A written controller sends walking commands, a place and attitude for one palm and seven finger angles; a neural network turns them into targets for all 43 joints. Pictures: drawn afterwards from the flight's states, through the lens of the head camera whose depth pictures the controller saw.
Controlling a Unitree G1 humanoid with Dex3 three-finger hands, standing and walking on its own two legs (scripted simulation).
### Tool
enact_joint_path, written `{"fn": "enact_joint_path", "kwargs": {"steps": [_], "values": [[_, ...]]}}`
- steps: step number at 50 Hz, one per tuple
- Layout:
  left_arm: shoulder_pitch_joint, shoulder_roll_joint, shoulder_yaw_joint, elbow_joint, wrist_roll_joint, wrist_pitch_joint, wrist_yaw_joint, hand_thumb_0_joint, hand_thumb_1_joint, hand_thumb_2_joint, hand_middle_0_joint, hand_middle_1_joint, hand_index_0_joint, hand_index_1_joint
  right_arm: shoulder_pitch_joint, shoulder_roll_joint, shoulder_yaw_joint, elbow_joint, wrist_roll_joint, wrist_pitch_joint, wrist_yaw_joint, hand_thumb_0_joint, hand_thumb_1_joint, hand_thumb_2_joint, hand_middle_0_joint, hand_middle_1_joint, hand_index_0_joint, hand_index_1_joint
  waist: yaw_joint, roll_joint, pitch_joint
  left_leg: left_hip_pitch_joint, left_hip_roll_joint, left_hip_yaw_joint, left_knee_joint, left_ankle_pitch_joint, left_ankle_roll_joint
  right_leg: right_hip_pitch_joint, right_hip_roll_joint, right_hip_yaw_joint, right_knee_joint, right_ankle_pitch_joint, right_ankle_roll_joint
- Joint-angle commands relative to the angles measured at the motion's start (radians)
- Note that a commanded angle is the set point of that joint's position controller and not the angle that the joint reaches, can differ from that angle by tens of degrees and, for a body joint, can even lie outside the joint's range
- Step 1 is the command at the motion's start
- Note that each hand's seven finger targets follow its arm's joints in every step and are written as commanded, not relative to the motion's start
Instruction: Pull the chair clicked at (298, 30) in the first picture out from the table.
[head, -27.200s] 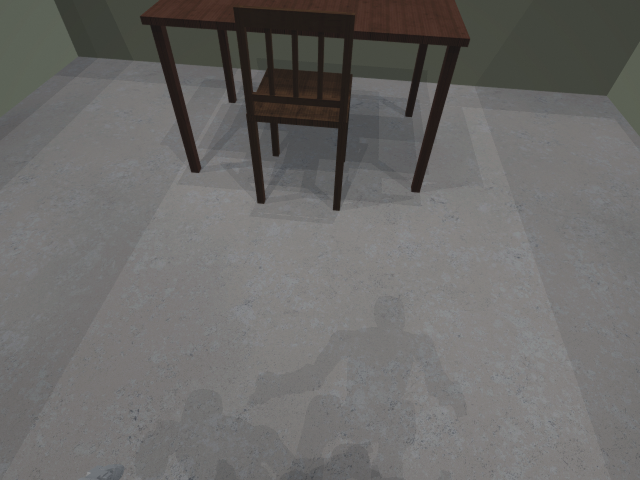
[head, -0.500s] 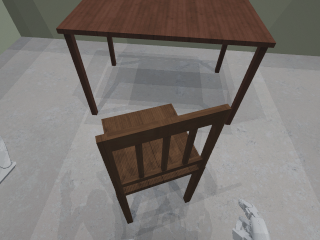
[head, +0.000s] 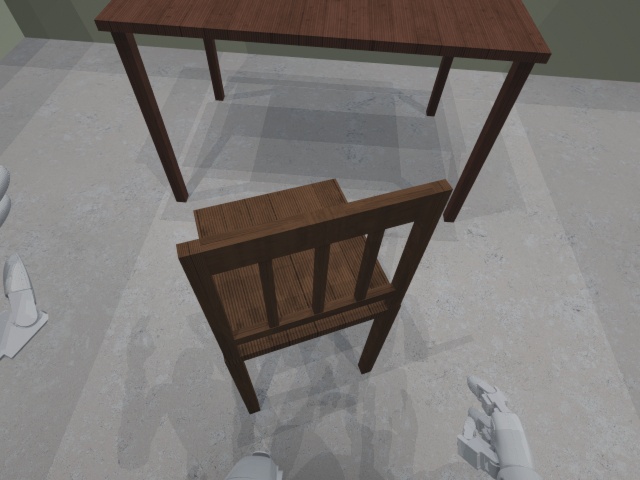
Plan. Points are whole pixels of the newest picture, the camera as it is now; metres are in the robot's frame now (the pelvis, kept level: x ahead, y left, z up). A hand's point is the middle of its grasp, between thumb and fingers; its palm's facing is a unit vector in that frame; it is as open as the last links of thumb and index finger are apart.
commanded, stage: step back with the hand held close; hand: left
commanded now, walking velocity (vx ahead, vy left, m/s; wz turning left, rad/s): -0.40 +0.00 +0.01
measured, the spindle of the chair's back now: (319, 279) +0.43 +0.03 -0.10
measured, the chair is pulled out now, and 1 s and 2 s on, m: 0.55 0.55 0.55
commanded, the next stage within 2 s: stop stepping back and stand still in 0.28 s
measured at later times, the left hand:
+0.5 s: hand out of the picture +0.11 +0.24 +0.19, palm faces +0.39 -0.76 -0.52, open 7.4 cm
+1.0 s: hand out of the picture +0.04 +0.25 +0.17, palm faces +0.46 -0.77 -0.43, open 7.4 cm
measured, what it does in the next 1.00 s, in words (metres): walks backwards: left foot, then right foot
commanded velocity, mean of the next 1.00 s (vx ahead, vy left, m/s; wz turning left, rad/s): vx -0.06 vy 0.04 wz -0.01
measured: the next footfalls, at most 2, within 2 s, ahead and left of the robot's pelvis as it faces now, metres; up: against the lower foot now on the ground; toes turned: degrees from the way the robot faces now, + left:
left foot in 0.18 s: +0.00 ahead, +0.13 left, +0.00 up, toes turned +2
right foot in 0.48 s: -0.06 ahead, -0.16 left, +0.00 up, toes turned -3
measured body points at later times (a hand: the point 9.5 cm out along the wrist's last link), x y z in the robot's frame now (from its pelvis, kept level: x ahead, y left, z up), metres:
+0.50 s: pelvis -0.10 -0.02 +0.00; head -0.07 -0.01 +0.45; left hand +0.08 +0.28 +0.22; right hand +0.07 -0.23 -0.08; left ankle -0.04 +0.12 -0.73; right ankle -0.10 -0.16 -0.73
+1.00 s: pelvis -0.15 -0.02 +0.01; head -0.17 -0.01 +0.46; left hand +0.01 +0.29 +0.20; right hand -0.01 -0.26 -0.07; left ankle -0.12 +0.08 -0.73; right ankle -0.10 -0.16 -0.73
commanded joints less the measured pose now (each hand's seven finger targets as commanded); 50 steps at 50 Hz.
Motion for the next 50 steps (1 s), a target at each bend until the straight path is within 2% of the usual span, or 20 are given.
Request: {"fn": "enact_joint_path", "kwargs": {"steps": [1,4,6,7,8,9,11,12,15,19,22,24,26,28,32,35,37,42,45,50], "values": [[0.065,0.209,0.173,-0.131,-0.01,-0.033,0.041,0.0,0.9,0.9,-0.2,-0.3,-0.2,-0.3,-0.056,-0.076,-0.061,-0.162,0.003,-0.004,-0.015,0.0,-0.9,-0.9,0.2,0.3,0.2,0.3,-0.018,-0.178,-0.231,-0.03,-0.075,-0.027,0.443,-0.27,0.001,0.116,-0.431,0.334,-0.25,0.532,-0.227],[0.083,0.184,0.172,-0.098,0.006,-0.027,0.049,0.0,0.9,0.9,-0.2,-0.3,-0.2,-0.3,-0.083,-0.071,-0.028,-0.174,0.006,0.031,-0.04,0.0,-0.9,-0.9,0.2,0.3,0.2,0.3,-0.031,-0.161,-0.197,0.018,-0.036,-0.012,0.123,-0.256,0.007,0.168,-0.304,0.157,-0.138,0.68,-0.126],[0.105,0.177,0.155,-0.138,0.002,-0.029,0.052,0.0,0.9,0.9,-0.2,-0.3,-0.2,-0.3,-0.056,-0.083,-0.022,-0.17,0.005,0.041,-0.046,0.0,-0.9,-0.9,0.2,0.3,0.2,0.3,-0.043,-0.096,-0.212,0.126,-0.052,0.053,-0.264,-0.032,0.017,0.209,-0.236,0.094,-0.056,0.629,-0.052],[0.104,0.195,0.16,-0.187,-0.003,-0.037,0.053,0.0,0.9,0.9,-0.2,-0.3,-0.2,-0.3,-0.041,-0.11,-0.043,-0.167,0.008,0.041,-0.048,0.0,-0.9,-0.9,0.2,0.3,0.2,0.3,-0.037,-0.028,-0.226,0.203,0.015,0.024,-0.368,0.21,0.04,0.198,-0.181,0.055,0.015,0.529,-0.003],[0.085,0.195,0.154,-0.223,-0.002,-0.046,0.049,0.0,0.9,0.9,-0.2,-0.3,-0.2,-0.3,-0.037,-0.13,-0.063,-0.177,0.01,0.027,-0.042,0.0,-0.9,-0.9,0.2,0.3,0.2,0.3,-0.024,0.111,-0.231,0.268,0.187,-0.13,-0.359,0.494,0.108,0.072,-0.11,0.025,0.128,0.227,0.036],[0.09,0.201,0.153,-0.256,-0.011,-0.057,0.04,0.0,0.9,0.9,-0.2,-0.3,-0.2,-0.3,-0.011,-0.14,-0.078,-0.181,0.014,0.003,-0.029,0.0,-0.9,-0.9,0.2,0.3,0.2,0.3,-0.02,0.167,-0.269,0.369,0.289,-0.162,-0.319,0.687,0.166,-0.051,-0.075,0.055,0.263,-0.122,0.034],[0.096,0.198,0.166,-0.277,-0.022,-0.057,0.038,0.0,0.9,0.9,-0.2,-0.3,-0.2,-0.3,-0.033,-0.118,-0.066,-0.165,-0.016,-0.038,-0.021,0.0,-0.9,-0.9,0.2,0.3,0.2,0.3,-0.028,0.275,-0.273,0.361,0.33,-0.214,-0.277,0.862,0.218,-0.154,-0.058,0.102,0.467,-0.302,0.031],[0.041,0.198,0.155,-0.322,-0.018,-0.055,0.041,0.0,0.9,0.9,-0.2,-0.3,-0.2,-0.3,-0.017,-0.13,-0.067,-0.143,-0.017,-0.049,-0.016,0.0,-0.9,-0.9,0.2,0.3,0.2,0.3,-0.036,0.259,-0.246,0.38,0.307,-0.163,-0.255,0.918,0.205,-0.163,-0.055,0.101,0.46,-0.278,0.031],[0.009,0.198,0.15,-0.34,-0.009,-0.054,0.045,0.0,0.9,0.9,-0.2,-0.3,-0.2,-0.3,-0.005,-0.147,-0.083,-0.127,0.004,-0.072,0.0,0.0,-0.9,-0.9,0.2,0.3,0.2,0.3,-0.017,0.246,-0.229,0.421,0.247,-0.064,-0.231,0.824,0.155,-0.105,-0.066,0.04,0.306,-0.165,0.01],[0.042,0.172,0.148,-0.202,-0.026,-0.032,0.033,0.0,0.9,0.9,-0.2,-0.3,-0.2,-0.3,-0.007,-0.144,-0.065,-0.133,0.002,-0.077,0.005,0.0,-0.9,-0.9,0.2,0.3,0.2,0.3,-0.023,0.245,-0.165,0.283,0.246,-0.088,-0.285,0.506,0.143,0.014,-0.07,0.021,0.137,-0.124,0.008],[0.088,0.167,0.145,-0.126,-0.022,-0.002,0.03,0.0,0.9,0.9,-0.2,-0.3,-0.2,-0.3,-0.001,-0.152,-0.055,-0.162,0.019,-0.051,0.014,0.0,-0.9,-0.9,0.2,0.3,0.2,0.3,-0.019,0.18,-0.144,0.171,0.181,-0.045,-0.226,0.054,0.1,0.148,-0.082,-0.011,-0.122,-0.006,0.037],[0.048,0.209,0.146,-0.105,-0.014,-0.004,0.028,0.0,0.9,0.9,-0.2,-0.3,-0.2,-0.3,0.013,-0.133,-0.042,-0.168,0.028,-0.034,0.015,0.0,-0.9,-0.9,0.2,0.3,0.2,0.3,-0.035,-0.061,-0.118,0.112,0.05,0.058,-0.039,-0.219,0.036,0.154,-0.175,0.057,-0.276,0.065,0.006],[0.041,0.207,0.122,-0.093,-0.021,0.02,0.031,0.0,0.9,0.9,-0.2,-0.3,-0.2,-0.3,0.036,-0.133,-0.056,-0.18,0.04,-0.013,0.004,0.0,-0.9,-0.9,0.2,0.3,0.2,0.3,-0.041,-0.346,-0.153,0.118,-0.055,0.056,0.249,-0.207,0.01,0.012,-0.357,0.311,-0.368,-0.159,-0.106],[0.049,0.21,0.137,-0.084,-0.019,0.026,0.044,0.0,0.9,0.9,-0.2,-0.3,-0.2,-0.3,-0.012,-0.11,-0.033,-0.18,0.04,0.004,-0.005,0.0,-0.9,-0.9,0.2,0.3,0.2,0.3,-0.056,-0.25,-0.129,0.102,-0.034,0.022,0.301,-0.16,0.021,0.009,-0.358,0.247,-0.324,-0.144,-0.118],[0.047,0.221,0.144,-0.128,0.003,-0.001,0.052,0.0,0.9,0.9,-0.2,-0.3,-0.2,-0.3,-0.001,-0.13,-0.027,-0.182,0.027,-0.001,-0.024,0.0,-0.9,-0.9,0.2,0.3,0.2,0.3,-0.052,-0.081,-0.08,0.239,-0.035,0.059,-0.162,-0.147,0.059,0.019,-0.282,0.144,-0.278,-0.2,-0.057],[0.072,0.219,0.142,-0.177,0.004,-0.03,0.051,0.0,0.9,0.9,-0.2,-0.3,-0.2,-0.3,0.025,-0.169,-0.049,-0.204,0.031,-0.037,-0.025,0.0,-0.9,-0.9,0.2,0.3,0.2,0.3,-0.029,0.123,-0.066,0.216,0.073,-0.086,-0.397,-0.026,0.109,0.124,-0.134,0.047,-0.095,-0.047,0.003],[0.06,0.217,0.147,-0.171,0.018,-0.03,0.042,0.0,0.9,0.9,-0.2,-0.3,-0.2,-0.3,0.011,-0.152,-0.038,-0.195,0.035,-0.041,-0.015,0.0,-0.9,-0.9,0.2,0.3,0.2,0.3,-0.027,0.298,-0.088,0.116,0.111,-0.133,-0.463,-0.231,0.121,0.164,-0.102,-0.014,-0.007,-0.113,0.022],[0.014,0.173,0.106,-0.074,0.017,-0.03,0.043,0.0,0.9,0.9,-0.2,-0.3,-0.2,-0.3,0.046,-0.163,-0.046,-0.163,0.039,-0.065,-0.014,0.0,-0.9,-0.9,0.2,0.3,0.2,0.3,-0.032,0.047,-0.062,0.069,0.053,-0.063,-0.35,-0.229,0.1,0.229,-0.112,0.032,-0.143,-0.044,0.016],[-0.021,0.156,0.081,-0.017,0.026,-0.026,0.041,0.0,0.9,0.9,-0.2,-0.3,-0.2,-0.3,0.049,-0.163,-0.049,-0.161,0.04,-0.057,-0.015,0.0,-0.9,-0.9,0.2,0.3,0.2,0.3,-0.036,0.033,0.017,0.039,0.031,-0.049,-0.348,-0.339,0.089,0.137,-0.118,0.078,-0.215,-0.207,0.007],[-0.094,0.176,0.078,-0.05,0.032,-0.024,0.046,0.0,0.9,0.9,-0.2,-0.3,-0.2,-0.3,0.03,-0.152,-0.036,-0.161,0.027,-0.05,-0.017,0.0,-0.9,-0.9,0.2,0.3,0.2,0.3,-0.037,-0.004,-0.017,0.138,0.017,-0.034,-0.309,-0.246,0.081,0.095,-0.132,0.122,-0.269,-0.198,0.0]]}}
